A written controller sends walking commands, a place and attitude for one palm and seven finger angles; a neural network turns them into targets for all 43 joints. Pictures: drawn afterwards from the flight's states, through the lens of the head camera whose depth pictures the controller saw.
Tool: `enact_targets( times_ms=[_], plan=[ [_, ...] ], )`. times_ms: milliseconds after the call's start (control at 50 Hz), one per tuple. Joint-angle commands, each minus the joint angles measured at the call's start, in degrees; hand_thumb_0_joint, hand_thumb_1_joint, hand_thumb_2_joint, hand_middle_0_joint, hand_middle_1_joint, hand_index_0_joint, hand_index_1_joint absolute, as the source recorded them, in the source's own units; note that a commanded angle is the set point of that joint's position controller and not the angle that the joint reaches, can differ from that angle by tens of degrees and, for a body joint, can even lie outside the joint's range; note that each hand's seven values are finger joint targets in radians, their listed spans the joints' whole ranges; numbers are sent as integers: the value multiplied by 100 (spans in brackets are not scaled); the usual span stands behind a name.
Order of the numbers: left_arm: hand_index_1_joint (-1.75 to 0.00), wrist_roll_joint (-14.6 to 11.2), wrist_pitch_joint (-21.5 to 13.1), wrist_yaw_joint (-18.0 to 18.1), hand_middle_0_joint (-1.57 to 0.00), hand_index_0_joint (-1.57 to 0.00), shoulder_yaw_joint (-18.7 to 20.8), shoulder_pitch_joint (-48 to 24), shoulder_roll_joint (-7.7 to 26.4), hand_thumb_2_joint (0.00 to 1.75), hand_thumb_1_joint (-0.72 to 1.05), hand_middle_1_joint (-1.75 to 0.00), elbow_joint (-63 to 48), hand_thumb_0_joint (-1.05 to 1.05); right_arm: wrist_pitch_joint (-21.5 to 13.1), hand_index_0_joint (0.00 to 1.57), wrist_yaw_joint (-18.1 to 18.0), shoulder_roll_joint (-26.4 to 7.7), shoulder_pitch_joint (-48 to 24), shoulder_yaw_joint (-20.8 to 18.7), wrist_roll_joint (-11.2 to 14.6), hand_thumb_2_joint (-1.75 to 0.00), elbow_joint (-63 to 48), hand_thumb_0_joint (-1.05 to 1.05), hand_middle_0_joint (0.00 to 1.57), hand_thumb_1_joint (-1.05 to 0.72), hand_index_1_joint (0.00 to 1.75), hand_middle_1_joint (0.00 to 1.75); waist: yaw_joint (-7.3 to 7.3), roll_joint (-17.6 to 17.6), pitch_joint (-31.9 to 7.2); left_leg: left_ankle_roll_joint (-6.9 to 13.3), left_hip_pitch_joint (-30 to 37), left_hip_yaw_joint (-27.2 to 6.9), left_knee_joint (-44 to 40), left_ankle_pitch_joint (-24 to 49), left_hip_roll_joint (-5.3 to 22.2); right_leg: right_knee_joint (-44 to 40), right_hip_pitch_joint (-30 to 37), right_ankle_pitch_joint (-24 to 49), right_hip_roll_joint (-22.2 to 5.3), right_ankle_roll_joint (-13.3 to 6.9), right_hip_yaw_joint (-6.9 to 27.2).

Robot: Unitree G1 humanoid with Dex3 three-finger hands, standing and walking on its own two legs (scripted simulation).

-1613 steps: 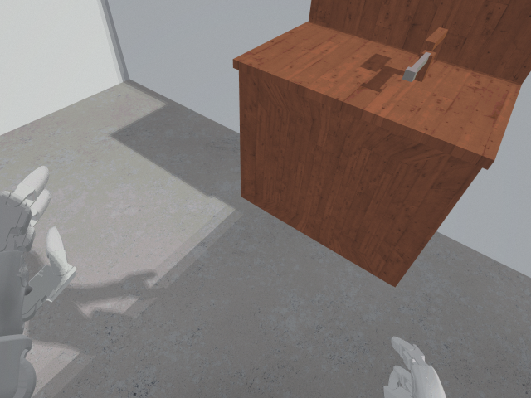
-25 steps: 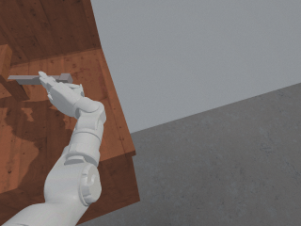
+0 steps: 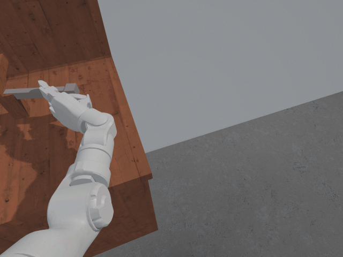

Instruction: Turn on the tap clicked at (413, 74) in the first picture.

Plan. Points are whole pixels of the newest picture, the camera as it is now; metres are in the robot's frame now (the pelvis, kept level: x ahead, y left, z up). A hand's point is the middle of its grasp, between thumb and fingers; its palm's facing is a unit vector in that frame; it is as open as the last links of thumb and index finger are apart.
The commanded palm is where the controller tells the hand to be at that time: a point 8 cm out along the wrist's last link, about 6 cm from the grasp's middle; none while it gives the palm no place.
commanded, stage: lift the hand up off the lever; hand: left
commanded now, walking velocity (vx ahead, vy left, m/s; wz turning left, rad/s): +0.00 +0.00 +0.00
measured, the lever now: (72, 91) +0.50 +0.24 +0.11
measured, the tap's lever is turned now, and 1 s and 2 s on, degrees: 74 75 75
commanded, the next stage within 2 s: none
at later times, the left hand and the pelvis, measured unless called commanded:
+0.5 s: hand (82, 96) +0.46 +0.20 +0.13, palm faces +0.81 -0.58 -0.11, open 7.8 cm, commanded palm +0.40 +0.21 +0.14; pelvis +0.01 +0.00 +0.01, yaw +0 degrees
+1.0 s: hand (79, 90) +0.45 +0.19 +0.16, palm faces +0.81 -0.57 -0.13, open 7.8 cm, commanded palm +0.40 +0.21 +0.16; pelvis +0.00 +0.00 +0.01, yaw +1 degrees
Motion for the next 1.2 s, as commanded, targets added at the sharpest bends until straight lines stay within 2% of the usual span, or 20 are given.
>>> enact_targets(
  times_ms=[0, 40, 160, 220, 280, 340, 460, 500, 520, 560, 640, 660, 700, 720, 780, 880, 920, 980, 1040, 1180],
  plan=[
    [-15, 201, -256, 18, -15, -15, -233, -2783, 1063, 90, 90, -15, -1187, 0, -138, 20, -63, -727, 178, -239, 29, -90, -490, 0, 20, -90, 30, 30, -73, -297, -1947, 329, 691, 384, -391, 1796, -226, -600, 1528, 2062, -80, 141, 41],
    [-15, 195, -253, 1, -15, -15, -149, -2762, 1194, 90, 90, -15, -1384, 0, -122, 20, -78, -721, 161, -243, 37, -90, -518, 0, 20, -90, 30, 30, -14, -127, -2086, 319, 787, 391, -404, 1912, -230, -578, 1624, 2179, -86, 129, 52],
    [-15, 207, -133, -43, -15, -15, -427, -2758, 884, 90, 90, -15, -1341, 0, -117, 20, -67, -723, 115, -234, 50, -90, -502, 0, 20, -90, 30, 30, -87, -162, -1831, 306, 903, 377, -454, 1939, -212, -644, 1497, 2093, -72, 120, 4],
    [-15, 86, -83, -80, -15, -15, -183, -2400, 1100, 90, 90, -15, -1586, 0, -104, 20, -94, -741, 88, -263, 66, -90, -564, 0, 20, -90, 30, 30, 79, -198, -2127, 288, 997, 389, -500, 2121, -221, -648, 1830, 2335, -58, 106, 14],
    [-15, 75, -34, -112, -15, -15, -554, -2427, 696, 90, 90, -15, -1884, 0, -110, 20, -74, -684, 63, -242, 81, -90, -591, 0, 20, -90, 30, 30, 57, -75, -2022, 258, 1163, 393, -522, 2400, -199, -640, 1809, 2509, -54, 95, -23],
    [-15, 93, 81, -118, -15, -15, -592, -2420, 677, 90, 90, -15, -1843, 0, -96, 20, -81, -704, -2, -242, 94, -90, -553, 0, 20, -90, 30, 30, 32, -136, -1745, 242, 1147, 344, -590, 2298, -178, -698, 1715, 2308, -51, 77, -54],
    [-15, 46, 206, -99, -15, -15, -780, -2514, 482, 90, 90, -15, -2177, 0, -117, 20, -106, -664, -163, -245, 104, -90, -540, 0, 20, -90, 30, 30, 71, -57, -1823, 199, 1340, 343, -651, 2334, -188, -752, 1778, 2252, -50, 62, -58],
    [-15, 34, 299, -70, -15, -15, -702, -2401, 513, 90, 90, -15, -2109, 0, -118, 20, -105, -672, -165, -240, 101, -90, -536, 0, 20, -90, 30, 30, 119, -228, -1840, 198, 1303, 351, -684, 2364, -201, -770, 1894, 2324, -62, 66, -69],
    [-15, 38, 357, -72, -15, -15, -647, -2267, 566, 90, 90, -15, -2162, 0, -106, 20, -119, -687, -216, -249, 96, -90, -546, 0, 20, -90, 30, 30, 188, -91, -1838, 169, 1340, 351, -712, 2408, -195, -774, 1926, 2321, -50, 46, -70],
    [-15, -6, 441, -57, -15, -15, -609, -2215, 561, 90, 90, -15, -2237, 0, -95, 20, -128, -655, -223, -235, 115, -90, -574, 0, 20, -90, 30, 30, 227, -167, -1941, 183, 1371, 396, -723, 2506, -208, -783, 2061, 2489, -76, 59, -59],
    [-15, -34, 639, -66, -15, -15, -736, -1977, 370, 90, 90, -15, -2186, 0, -70, 20, -145, -637, -347, -202, 144, -90, -599, 0, 20, -90, 30, 30, 243, -312, -1633, 194, 1311, 423, -834, 2397, -201, -891, 2096, 2437, -100, 68, -61],
    [-15, -33, 657, -53, -15, -15, -623, -2039, 507, 90, 90, -15, -2168, 0, -66, 20, -159, -656, -358, -198, 158, -90, -597, 0, 20, -90, 30, 30, 233, -475, -1555, 218, 1244, 412, -859, 2301, -201, -933, 2115, 2383, -116, 80, -49],
    [-15, -25, 681, -45, -15, -15, -729, -2157, 398, 90, 90, -15, -2278, 0, -92, 20, -175, -640, -449, -197, 159, -90, -610, 0, 20, -90, 30, 30, 220, -514, -1511, 246, 1275, 433, -886, 2183, -212, -999, 2102, 2300, -119, 97, -21],
    [-15, -16, 680, -40, -15, -15, -593, -2225, 582, 90, 90, -15, -2326, 0, -94, 20, -200, -669, -454, -195, 149, -90, -581, 0, 20, -90, 30, 30, 255, -453, -1516, 233, 1297, 406, -908, 2160, -217, -1011, 2106, 2238, -115, 84, -15],
    [-15, 28, 657, -44, -15, -15, -638, -2473, 605, 90, 90, -15, -2316, 0, -126, 20, -229, -630, -529, -178, 158, -90, -551, 0, 20, -90, 30, 30, 202, -561, -1484, 271, 1257, 423, -914, 1954, -226, -1080, 2064, 2048, -144, 114, 25],
    [-15, 142, 660, -61, -15, -15, -920, -2781, 430, 90, 90, -15, -2340, 0, -175, 20, -245, -602, -571, -173, 140, -90, -472, 0, 20, -90, 30, 30, 134, -139, -1635, 239, 1456, 407, -892, 1945, -225, -1057, 1923, 1924, -134, 79, 24],
    [-15, 69, 715, -82, -15, -15, -792, -2519, 514, 90, 90, -15, -2304, 0, -172, 20, -256, -630, -538, -198, 139, -90, -481, 0, 20, -90, 30, 30, 231, -77, -1730, 206, 1471, 392, -916, 2039, -237, -1040, 2034, 2006, -103, 60, 4],
    [-15, -65, 796, -136, -15, -15, -825, -2551, 442, 90, 90, -15, -2123, 0, -154, 20, -287, -635, -562, -174, 188, -90, -490, 0, 20, -90, 30, 30, 178, -343, -1608, 246, 1390, 415, -972, 1939, -252, -1127, 2108, 2017, -143, 100, 28],
    [-15, -140, 862, -131, -15, -15, -699, -2385, 502, 90, 90, -15, -2130, 0, -152, 20, -307, -649, -553, -176, 203, -90, -525, 0, 20, -90, 30, 30, 260, -453, -1663, 247, 1414, 423, -1032, 2088, -256, -1123, 2256, 2223, -140, 104, 14],
    [-15, -18, 883, -48, -15, -15, -508, -2452, 790, 90, 90, -15, -2567, 0, -146, 20, -307, -638, -609, -172, 202, -90, -574, 0, 20, -90, 30, 30, 342, -538, -1664, 276, 1406, 472, -1093, 2151, -245, -1174, 2451, 2380, -176, 126, 56]
  ],
)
